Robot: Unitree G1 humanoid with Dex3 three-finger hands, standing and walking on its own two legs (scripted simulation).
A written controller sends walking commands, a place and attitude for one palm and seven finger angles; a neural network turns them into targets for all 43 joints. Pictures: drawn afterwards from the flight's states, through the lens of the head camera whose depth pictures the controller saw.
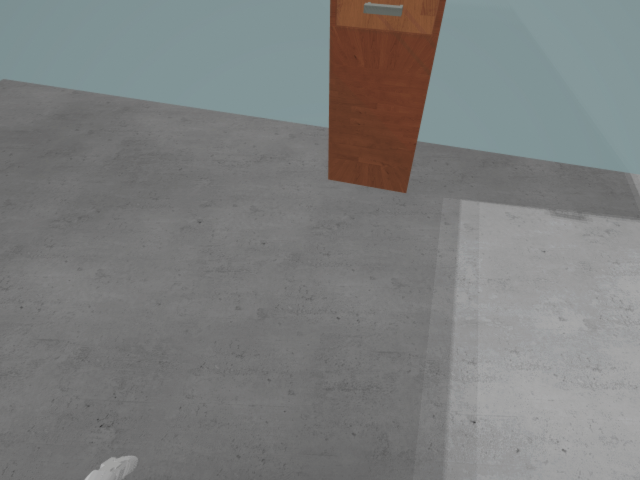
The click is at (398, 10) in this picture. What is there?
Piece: drawer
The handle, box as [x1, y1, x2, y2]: [363, 2, 402, 15]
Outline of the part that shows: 364,4 363,12 390,15 401,14 402,5 398,6 375,4 370,2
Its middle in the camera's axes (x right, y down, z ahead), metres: +0.21 -0.79 +1.32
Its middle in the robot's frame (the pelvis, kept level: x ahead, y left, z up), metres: +1.54 -0.15 +0.04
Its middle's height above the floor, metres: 0.81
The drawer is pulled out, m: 0.00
